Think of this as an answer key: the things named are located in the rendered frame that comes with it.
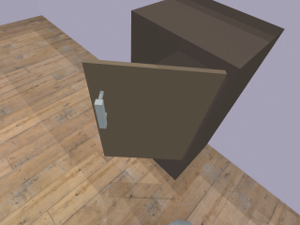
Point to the handle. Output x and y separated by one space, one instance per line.
100 111

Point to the cupboard door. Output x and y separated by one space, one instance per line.
153 111

